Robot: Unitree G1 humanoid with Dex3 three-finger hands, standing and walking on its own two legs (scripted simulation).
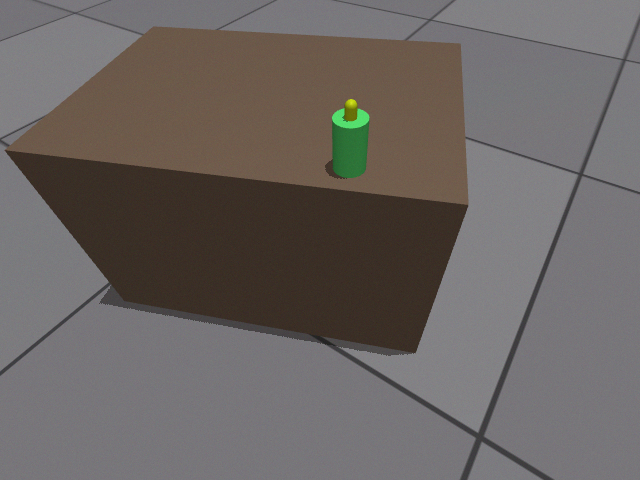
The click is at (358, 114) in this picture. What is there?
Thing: necked bottle
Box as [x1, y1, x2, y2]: [332, 99, 368, 177]
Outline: 353,99 347,100 345,102 344,108 336,111 332,116 333,170 337,174 344,177 354,177 361,174 365,169 368,115 363,110 357,108 356,102
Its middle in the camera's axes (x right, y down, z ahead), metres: +0.06 -0.22 +0.80
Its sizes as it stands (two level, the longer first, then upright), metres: 0.075 0.075 0.163
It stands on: a support 0.70 m high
